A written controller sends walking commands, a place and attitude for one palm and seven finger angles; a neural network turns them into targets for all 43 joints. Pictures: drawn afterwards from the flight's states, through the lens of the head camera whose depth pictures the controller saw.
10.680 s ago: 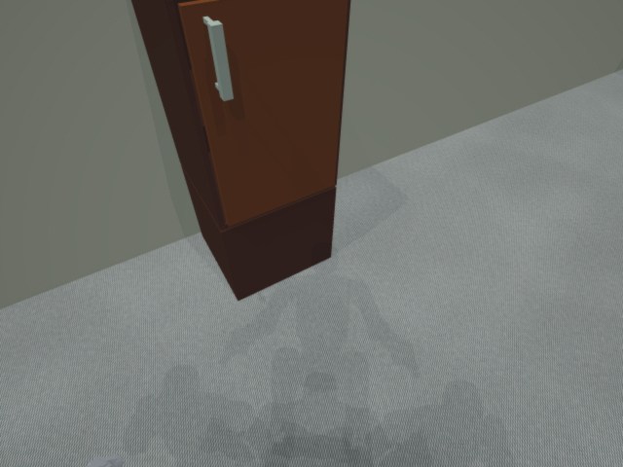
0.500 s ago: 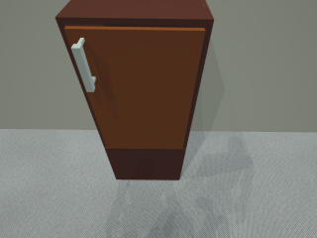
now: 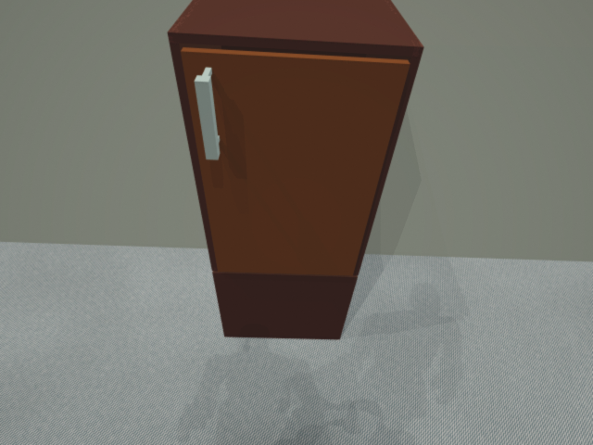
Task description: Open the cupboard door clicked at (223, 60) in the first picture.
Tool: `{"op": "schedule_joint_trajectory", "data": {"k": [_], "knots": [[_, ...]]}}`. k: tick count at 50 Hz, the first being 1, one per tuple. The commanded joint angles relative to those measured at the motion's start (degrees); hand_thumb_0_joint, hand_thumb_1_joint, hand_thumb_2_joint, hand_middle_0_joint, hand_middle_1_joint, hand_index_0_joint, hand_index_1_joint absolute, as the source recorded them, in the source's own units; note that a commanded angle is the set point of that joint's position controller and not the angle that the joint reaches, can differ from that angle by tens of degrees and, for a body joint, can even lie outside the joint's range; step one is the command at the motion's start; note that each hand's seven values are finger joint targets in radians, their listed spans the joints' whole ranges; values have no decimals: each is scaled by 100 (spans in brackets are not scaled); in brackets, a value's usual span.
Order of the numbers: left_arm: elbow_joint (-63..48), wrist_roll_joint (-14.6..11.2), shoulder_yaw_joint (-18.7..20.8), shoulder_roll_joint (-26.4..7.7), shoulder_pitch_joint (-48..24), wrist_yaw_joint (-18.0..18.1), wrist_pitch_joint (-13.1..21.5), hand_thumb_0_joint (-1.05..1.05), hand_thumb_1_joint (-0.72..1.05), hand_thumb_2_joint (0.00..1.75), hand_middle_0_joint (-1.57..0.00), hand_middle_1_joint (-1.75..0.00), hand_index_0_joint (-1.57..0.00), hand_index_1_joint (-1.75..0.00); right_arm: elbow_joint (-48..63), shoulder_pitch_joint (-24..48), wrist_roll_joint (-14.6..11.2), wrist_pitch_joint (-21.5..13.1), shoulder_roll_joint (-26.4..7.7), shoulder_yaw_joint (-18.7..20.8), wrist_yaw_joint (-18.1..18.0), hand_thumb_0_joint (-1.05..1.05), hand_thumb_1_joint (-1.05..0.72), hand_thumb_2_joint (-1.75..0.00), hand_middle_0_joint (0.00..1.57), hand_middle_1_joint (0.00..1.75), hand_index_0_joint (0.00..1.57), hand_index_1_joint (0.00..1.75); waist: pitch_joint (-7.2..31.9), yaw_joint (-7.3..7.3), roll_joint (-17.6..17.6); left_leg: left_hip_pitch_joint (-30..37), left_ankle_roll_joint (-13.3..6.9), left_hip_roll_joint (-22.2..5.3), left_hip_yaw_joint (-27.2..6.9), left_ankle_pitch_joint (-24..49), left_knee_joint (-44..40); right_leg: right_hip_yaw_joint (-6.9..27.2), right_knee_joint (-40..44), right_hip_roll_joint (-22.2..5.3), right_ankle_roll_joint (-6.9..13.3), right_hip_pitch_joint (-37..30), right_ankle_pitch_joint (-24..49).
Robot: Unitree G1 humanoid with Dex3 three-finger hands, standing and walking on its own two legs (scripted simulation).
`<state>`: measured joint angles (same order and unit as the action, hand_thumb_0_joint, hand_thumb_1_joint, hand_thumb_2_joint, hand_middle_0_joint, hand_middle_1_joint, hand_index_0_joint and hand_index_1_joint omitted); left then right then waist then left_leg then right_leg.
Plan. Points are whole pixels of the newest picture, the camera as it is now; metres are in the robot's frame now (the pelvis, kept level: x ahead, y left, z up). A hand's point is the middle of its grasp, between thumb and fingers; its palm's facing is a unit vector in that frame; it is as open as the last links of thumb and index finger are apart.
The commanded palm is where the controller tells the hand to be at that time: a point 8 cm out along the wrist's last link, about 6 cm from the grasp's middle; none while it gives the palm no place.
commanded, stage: look again from close up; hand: left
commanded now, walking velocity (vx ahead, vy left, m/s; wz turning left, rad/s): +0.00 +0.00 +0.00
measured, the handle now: (210, 114) +0.60 +0.20 +0.16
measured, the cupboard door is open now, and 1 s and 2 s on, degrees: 0 0 0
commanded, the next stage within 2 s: shuffle to correct the standing spot in 0.06 s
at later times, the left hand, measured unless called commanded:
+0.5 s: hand out of the picture -0.13 +0.16 -0.19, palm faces +0.09 -0.99 -0.11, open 7.4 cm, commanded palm none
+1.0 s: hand out of the picture -0.04 +0.17 -0.17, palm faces +0.12 -0.98 -0.14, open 7.4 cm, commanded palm none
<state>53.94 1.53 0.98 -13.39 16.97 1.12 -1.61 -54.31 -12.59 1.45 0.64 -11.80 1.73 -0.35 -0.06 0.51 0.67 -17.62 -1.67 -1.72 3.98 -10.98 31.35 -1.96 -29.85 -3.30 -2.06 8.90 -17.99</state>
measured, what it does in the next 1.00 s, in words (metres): steps on the spot: right foot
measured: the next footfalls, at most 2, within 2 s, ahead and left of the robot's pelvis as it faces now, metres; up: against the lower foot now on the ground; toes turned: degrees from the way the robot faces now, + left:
right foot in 0.74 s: +0.00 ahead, -0.12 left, +0.00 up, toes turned -7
left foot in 1.02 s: +0.12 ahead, +0.11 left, +0.00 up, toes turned +8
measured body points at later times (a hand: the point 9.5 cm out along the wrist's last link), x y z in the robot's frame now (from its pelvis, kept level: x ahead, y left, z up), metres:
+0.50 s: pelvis -0.04 +0.02 -0.01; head -0.05 +0.04 +0.44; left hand -0.13 +0.21 -0.18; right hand -0.06 -0.21 -0.16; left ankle +0.01 +0.10 -0.74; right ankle -0.02 -0.15 -0.72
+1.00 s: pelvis -0.01 +0.01 +0.01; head -0.02 +0.02 +0.45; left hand -0.04 +0.22 -0.16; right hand +0.01 -0.22 -0.14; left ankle +0.03 +0.13 -0.72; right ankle -0.04 -0.11 -0.73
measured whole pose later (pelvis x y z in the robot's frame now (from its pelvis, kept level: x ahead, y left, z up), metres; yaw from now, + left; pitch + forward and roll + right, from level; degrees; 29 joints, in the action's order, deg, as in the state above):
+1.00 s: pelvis -0.01 +0.01 +0.01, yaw +3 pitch -1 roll -1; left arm 60.7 1.8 2.8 -6.8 22.4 0.8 1.0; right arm -58.2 -19.1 1.5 -0.1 -8.3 4.2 0.3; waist 0.8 -0.1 0.4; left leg -21.4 -0.9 -4.5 6.0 -17.3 38.4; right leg -9.0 -26.5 -3.2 -0.1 8.2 -17.1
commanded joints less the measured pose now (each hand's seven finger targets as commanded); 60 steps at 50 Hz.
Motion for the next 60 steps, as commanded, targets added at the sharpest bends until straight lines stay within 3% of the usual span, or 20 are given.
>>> {"op": "schedule_joint_trajectory", "data": {"k": [1, 16, 19, 21, 22, 23, 24, 26, 30, 34, 35, 37, 38, 42, 49, 50, 51, 52, 55, 60], "knots": [[-96, 22, 106, -518, 561, 34, 109, 0, 90, 90, -20, -30, -20, -30, 323, -31, -2, -48, -902, 216, -30, 0, -90, -90, 20, 30, 20, 30, -396, 22, -397, -236, -89, -542, -988, -2077, -1606, 74, 561, 41, 260, 463, -433], [688, 6, 204, -91, 1819, 14, 5, 0, 90, 90, -20, -30, -20, -30, -283, -411, -23, 212, -324, 222, -80, 0, -90, -90, 20, 30, 20, 30, -609, 80, 238, -337, 167, 97, -304, -2331, -653, 521, 1240, -30, 508, 1024, -1988], [392, -14, 379, -329, 547, 99, 52, 0, 90, 90, -20, -30, -20, -30, -420, -1056, -28, 270, 70, 320, -93, 0, -90, -90, 20, 30, 20, 30, -369, -565, 1442, 723, 191, 249, -31, -957, 2571, 1664, 2443, -1231, 945, 2825, -2516], [203, 38, 318, -206, -344, 132, 158, 0, 90, 90, -20, -30, -20, -30, -655, -1954, -81, 91, 262, 261, -54, 0, -90, -90, 20, 30, 20, 30, -552, -1003, 742, 1311, 88, -75, -164, -1333, 1085, 1012, 1416, -817, 651, 2992, -1972], [297, 19, 243, -14, 105, 84, 133, 0, 90, 90, -20, -30, -20, -30, -683, -2045, -52, -27, 244, 181, -65, 0, -90, -90, 20, 30, 20, 30, -922, -727, -258, 998, 68, -52, -178, -1676, -419, 674, 237, -306, 588, 2660, -1835], [323, -35, 192, 362, 599, 43, 109, 0, 90, 90, -20, -30, -20, -30, -682, -2133, 31, -150, -197, 240, -128, 0, -90, -90, 20, 30, 20, 30, -1081, -574, -1858, 859, -215, -1093, -2115, -3078, -1839, 50, -1418, 370, 370, 3018, -1464], [172, -32, 231, 395, 557, -3, 117, 0, 90, 90, -20, -30, -20, -30, -583, -1916, 58, -165, -633, 314, -232, 0, -90, -90, 20, 30, 20, 30, -1267, -405, -1859, 182, -735, -1970, -3105, -3866, -2748, 21, -2498, 247, 302, 3028, -977], [304, 43, 274, 364, 849, -83, 73, 0, 90, 90, -20, -30, -20, -30, -328, -861, 53, -200, -594, 284, -212, 0, -90, -90, 20, 30, 20, 30, -700, 91, -1149, -1141, -821, -1806, -2893, -3755, -2752, 207, -3380, -69, 327, 1984, -456], [425, 12, 181, 631, 969, -89, 116, 0, 90, 90, -20, -30, -20, -30, -420, -745, 68, -266, -388, 243, -184, 0, -90, -90, 20, 30, 20, 30, -598, 81, -731, -903, -780, -1307, -1729, -2546, -2374, -218, -1910, -79, 236, 1186, -513], [552, -23, 191, 676, 1343, -45, 150, 0, 90, 90, -20, -30, -20, -30, -562, -955, 67, -115, -347, 282, -180, 0, -90, -90, 20, 30, 20, 30, -600, 211, -504, -1155, -513, -909, -1436, -2787, -1996, -679, 213, 392, 305, -420, -297], [654, -13, 239, 553, 1659, -10, 161, 0, 90, 90, -20, -30, -20, -30, -541, -913, 39, -85, -187, 279, -164, 0, -90, -90, 20, 30, 20, 30, -682, 331, -311, -1599, -341, -613, -1185, -2751, -1386, -385, 837, 215, 403, -1016, -353], [558, 10, 378, -244, 1806, 124, 211, 0, 90, 90, -20, -30, -20, -30, -215, -643, -39, -77, 395, 167, -104, 0, -90, -90, 20, 30, 20, 30, -896, 474, 1545, -2829, 22, 224, 86, -1994, 1611, 2427, 2530, -2042, 1218, -877, -2755], [492, -45, 376, -242, 1408, 137, 300, 0, 90, 90, -20, -30, -20, -30, -120, -435, 25, -56, 107, 248, -37, 0, -90, -90, 20, 30, 20, 30, -870, 231, 900, -2454, -53, -103, -299, -1481, 2485, 2483, 2708, -2068, 1287, -14, -2800], [232, 20, 286, 1, 297, 130, 494, 0, 90, 90, -20, -30, -20, -30, -259, -977, 10, 20, 224, 295, 115, 0, -90, -90, 20, 30, 20, 30, -762, -332, 692, -1652, 62, -358, -195, -592, 2829, 625, 2235, -1317, 986, 649, -902], [459, -12, 301, -110, 689, -27, 334, 0, 90, 90, -20, -30, -20, -30, -294, -1185, 15, -203, 253, 175, 44, 0, -90, -90, 20, 30, 20, 30, -534, -274, 148, 868, 142, -6, 494, -459, -184, 38, 1016, -755, 778, 1342, -1034], [441, -25, 253, 83, 753, -59, 304, 0, 90, 90, -20, -30, -20, -30, -385, -1501, 22, -236, -71, 215, -11, 0, -90, -90, 20, 30, 20, 30, -473, -368, -528, 1282, 27, -461, -209, -932, -680, -174, 197, -469, 592, 1713, -1027], [289, -21, 199, 408, 778, -100, 288, 0, 90, 90, -20, -30, -20, -30, -456, -1949, 63, -267, -610, 340, -65, 0, -90, -90, 20, 30, 20, 30, -349, -484, -1617, 1710, -454, -1724, -2010, -1511, -1526, -651, -1261, -21, 284, 2533, -1094], [9, 10, 190, 396, 374, -153, 297, 0, 90, 90, -20, -30, -20, -30, -467, -2179, 86, -257, -1026, 419, -144, 0, -90, -90, 20, 30, 20, 30, -440, -587, -1484, 1611, -1008, -2452, -3080, -1728, -2115, -516, -2350, 72, 238, 3049, -1441], [41, 47, 272, 272, 2, -200, 247, 0, 90, 90, -20, -30, -20, -30, -413, -1186, 73, -338, -472, 237, -181, 0, -90, -90, 20, 30, 20, 30, -747, -278, -1009, 348, -847, -1986, -2078, -1663, -2355, 165, -3283, -451, 257, 2765, -386], [247, -6, 195, 527, 234, -223, 188, 0, 90, 90, -20, -30, -20, -30, -416, -815, 63, -368, -458, 236, -201, 0, -90, -90, 20, 30, 20, 30, -242, -123, -701, 330, -692, -1504, -636, -1, -1877, -279, -1407, -277, 75, 1464, -20]]}}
